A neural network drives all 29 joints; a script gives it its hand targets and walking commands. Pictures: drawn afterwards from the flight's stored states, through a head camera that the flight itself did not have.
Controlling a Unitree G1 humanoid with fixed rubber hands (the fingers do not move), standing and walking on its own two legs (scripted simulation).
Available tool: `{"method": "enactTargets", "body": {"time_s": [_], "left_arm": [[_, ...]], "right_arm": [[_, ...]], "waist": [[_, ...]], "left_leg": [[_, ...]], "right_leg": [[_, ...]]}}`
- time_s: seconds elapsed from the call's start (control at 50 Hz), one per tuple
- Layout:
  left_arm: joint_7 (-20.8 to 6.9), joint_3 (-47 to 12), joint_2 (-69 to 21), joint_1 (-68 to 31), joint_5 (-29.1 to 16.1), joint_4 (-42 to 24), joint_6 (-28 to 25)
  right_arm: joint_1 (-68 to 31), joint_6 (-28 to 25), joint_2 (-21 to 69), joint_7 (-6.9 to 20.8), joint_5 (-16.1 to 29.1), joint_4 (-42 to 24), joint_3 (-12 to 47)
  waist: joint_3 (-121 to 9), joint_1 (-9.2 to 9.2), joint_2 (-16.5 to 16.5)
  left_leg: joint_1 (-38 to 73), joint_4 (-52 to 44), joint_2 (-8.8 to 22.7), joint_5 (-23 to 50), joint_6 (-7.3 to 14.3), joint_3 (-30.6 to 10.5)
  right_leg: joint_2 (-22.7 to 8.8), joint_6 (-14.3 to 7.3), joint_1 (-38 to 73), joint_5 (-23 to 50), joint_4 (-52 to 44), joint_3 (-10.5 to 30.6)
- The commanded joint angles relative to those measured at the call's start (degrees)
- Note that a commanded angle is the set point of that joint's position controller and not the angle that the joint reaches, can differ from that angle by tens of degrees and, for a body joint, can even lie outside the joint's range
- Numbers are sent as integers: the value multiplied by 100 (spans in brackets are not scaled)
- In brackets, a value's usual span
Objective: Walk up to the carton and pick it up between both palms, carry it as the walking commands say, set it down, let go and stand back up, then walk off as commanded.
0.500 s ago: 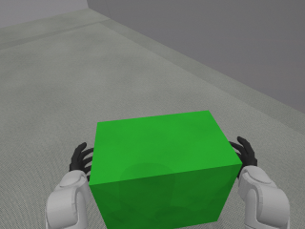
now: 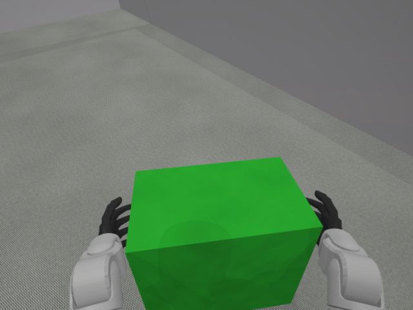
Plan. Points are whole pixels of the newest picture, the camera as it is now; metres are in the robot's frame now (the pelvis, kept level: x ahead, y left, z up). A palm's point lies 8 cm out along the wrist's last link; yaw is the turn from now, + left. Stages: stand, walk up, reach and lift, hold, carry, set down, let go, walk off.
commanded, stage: carry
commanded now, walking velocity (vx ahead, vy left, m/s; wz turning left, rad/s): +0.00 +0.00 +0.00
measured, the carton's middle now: (216, 240) +0.27 -0.01 -0.02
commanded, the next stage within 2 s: hold in 0.32 s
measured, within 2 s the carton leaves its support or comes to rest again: neither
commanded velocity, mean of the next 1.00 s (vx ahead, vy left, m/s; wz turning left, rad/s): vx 0.00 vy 0.00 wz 0.00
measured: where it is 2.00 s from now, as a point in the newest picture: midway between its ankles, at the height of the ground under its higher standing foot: outside the picture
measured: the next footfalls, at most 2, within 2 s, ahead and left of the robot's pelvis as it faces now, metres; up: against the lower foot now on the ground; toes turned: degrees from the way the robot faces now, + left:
none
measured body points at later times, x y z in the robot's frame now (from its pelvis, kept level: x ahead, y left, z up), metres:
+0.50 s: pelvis +0.00 -0.01 +0.00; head -0.01 +0.00 +0.45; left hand +0.29 +0.18 +0.02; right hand +0.26 -0.20 +0.02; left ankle +0.09 +0.14 -0.73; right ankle +0.03 -0.10 -0.73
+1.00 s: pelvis +0.03 +0.00 +0.01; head -0.06 +0.03 +0.45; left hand +0.34 +0.17 +0.06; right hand +0.29 -0.21 +0.06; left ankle +0.09 +0.13 -0.73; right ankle +0.03 -0.10 -0.73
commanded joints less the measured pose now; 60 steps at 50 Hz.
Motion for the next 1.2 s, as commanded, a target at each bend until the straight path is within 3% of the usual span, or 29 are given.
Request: {"method": "enactTargets", "body": {"time_s": [0.0,0.04,0.06,0.08,0.1,0.18,0.22,0.24,0.28,0.3,0.32,0.4,0.52,0.54,0.56,0.6,0.64,0.78,0.8,0.82,0.86,0.88,0.9,0.92,0.94,1.02,1.06,1.08,1.18], "left_arm": [[-1013,-4011,-3837,-3121,-1674,-1045,-443],[-1035,-3559,-3472,-2809,-1288,-90,-506],[-1026,-3920,-3870,-2960,-1547,-735,-538],[-1034,-3737,-3568,-3096,-1409,-514,-613],[-1065,-3925,-3880,-3005,-1574,-719,-622],[-1148,-3911,-3926,-3102,-1521,-429,-816],[-1222,-3168,-3194,-3056,-981,963,-1059],[-1236,-3845,-3868,-3288,-1481,-176,-1088],[-1303,-3557,-3571,-3458,-1217,543,-1306],[-1324,-3877,-3950,-3645,-1458,-79,-1323],[-1347,-3365,-2958,-3928,-1329,840,-1615],[-1561,-3660,-3197,-4182,-1538,711,-1877],[-1862,-3405,-3573,-4646,-1509,1092,-1839],[-1946,-3377,-3744,-4389,-1412,1443,-1803],[-1993,-3366,-3931,-4446,-1425,1651,-1823],[-2126,-3116,-4043,-4423,-1233,2507,-1745],[-2290,-3028,-4314,-4619,-1255,2648,-1836],[-2508,-2893,-4976,-5457,-1236,2775,-1737],[-2543,-2733,-4919,-5271,-1171,3037,-1677],[-2561,-2847,-4908,-5586,-1203,2962,-1700],[-2482,-2613,-4752,-5590,-1133,2910,-1676],[-2472,-2641,-4859,-5553,-1196,2899,-1680],[-2412,-2447,-4763,-5262,-1063,2948,-1603],[-2442,-2767,-4885,-5613,-1244,2600,-1631],[-2337,-2376,-4673,-4991,-976,3043,-1546],[-2144,-2435,-4649,-4787,-978,2479,-1440],[-2044,-2393,-4518,-4623,-801,2380,-1383],[-2065,-1996,-3927,-4046,-403,2560,-1288],[-2069,-2503,-4222,-4160,-583,2125,-1559]], "right_arm": [[-2766,-184,3834,975,1475,-614,4169],[-2766,-307,3354,977,1133,80,3761],[-2836,-327,3736,1001,1401,-529,4101],[-2608,-374,3510,1010,1153,70,3776],[-2929,-418,3757,1014,1412,-575,4134],[-2951,-616,3727,1085,1301,-322,4067],[-2652,-817,3120,1148,694,1373,3295],[-2926,-873,3664,1135,1120,-23,3928],[-2834,-1056,3477,1233,864,969,3602],[-3043,-1056,3925,1260,1141,374,3991],[-2821,-1266,3477,1147,742,1634,3404],[-3528,-1640,3696,1023,987,893,3965],[-4021,-1718,4422,1332,937,1947,4050],[-4055,-1766,4434,1395,899,2105,4010],[-4119,-1742,4702,1511,903,2239,4062],[-4238,-1757,4545,1669,729,2826,3741],[-4813,-1843,4976,1745,721,2688,3747],[-5461,-1854,5269,2011,567,3167,2979],[-5477,-1790,5199,1991,532,3133,2949],[-5469,-1786,5249,1982,473,3319,2712],[-5390,-1712,5146,2053,443,3595,2634],[-5526,-1674,5166,2069,442,3414,2584],[-5325,-1608,4995,2055,403,3422,2528],[-5469,-1606,5162,2047,458,3127,2703],[-5434,-1609,5022,2057,456,3193,2689],[-5202,-1467,5244,2018,569,2884,3046],[-5308,-1471,5120,2053,623,2796,3197],[-4640,-1510,4392,2115,615,3230,2864],[-4527,-1903,4429,2126,565,3014,2928]], "waist": [[-1378,35,137],[-1380,33,25],[-1471,40,206],[-1480,36,283],[-1629,53,100],[-1618,60,223],[-1586,44,68],[-1712,52,-49],[-1541,74,62],[-1514,72,35],[-1046,139,-872],[-1509,110,-929],[-1883,1139,323],[-1603,1133,796],[-1614,1141,310],[-1090,1033,510],[-1145,976,-143],[-433,408,341],[-260,513,308],[-424,240,273],[-117,416,256],[-268,207,-121],[151,397,374],[-376,252,219],[38,537,14],[-342,679,-326],[-382,944,-16],[-38,1288,-43],[-445,893,119]], "left_leg": [[684,-566,268,-499,194,-490],[674,-491,288,-286,185,-477],[753,-550,317,-240,168,-480],[710,-535,353,-165,179,-537],[810,-527,382,-195,208,-544],[804,-438,299,-256,172,-428],[835,-400,350,-227,177,-443],[818,-422,281,-297,214,-445],[770,-362,307,-214,132,-379],[766,-395,299,-439,142,-453],[1990,-472,-983,126,391,-1148],[2296,-322,-1027,248,393,-1226],[1924,-480,-1068,-151,171,-818],[1934,-540,-1041,-141,125,-787],[2117,-545,-1035,-26,154,-828],[2095,-663,-1048,-477,101,-798],[2309,-575,-984,-224,188,-899],[2550,-978,-857,-711,92,-1002],[2245,-1077,-849,-789,148,-945],[2438,-1067,-843,-807,112,-1003],[2229,-1359,-707,-1020,180,-1055],[2563,-1422,-673,-830,159,-1103],[2281,-1573,-648,-939,169,-1087],[2478,-1512,-686,-663,147,-1122],[2534,-1600,-694,-439,184,-1089],[3028,-1633,-719,728,192,-1210],[2909,-1681,-768,760,164,-1197],[2173,-1622,-1035,227,118,-874],[2673,-1357,-1130,773,65,-813]], "right_leg": [[-540,-125,183,-632,-812,698],[-557,-122,180,-327,-832,674],[-537,-133,279,-290,-733,635],[-535,-139,280,-228,-652,671],[-529,-142,275,-173,-706,695],[-600,-161,329,-62,-745,727],[-598,-167,348,-23,-758,738],[-622,-125,352,95,-662,712],[-668,-144,187,123,-703,756],[-625,-147,122,-249,-734,748],[570,177,169,250,-1020,1522],[468,305,179,223,-1038,1681],[463,51,718,-530,-1115,1795],[394,12,701,-513,-1154,1871],[452,44,653,-474,-1219,1819],[393,34,713,-967,-1363,1827],[365,149,705,-855,-1439,1903],[470,4,593,-850,-1390,1975],[461,74,977,-740,-1369,1946],[452,46,868,-790,-1399,2034],[569,69,1159,-535,-1208,1912],[644,61,1146,-396,-1217,1888],[637,84,1474,-150,-1145,1934],[609,65,1591,-22,-1215,2013],[629,96,1495,80,-1258,2041],[540,102,1728,718,-1340,2233],[523,57,1733,615,-1360,2276],[625,23,1508,102,-1689,1778],[701,5,1309,636,-1585,1826]]}}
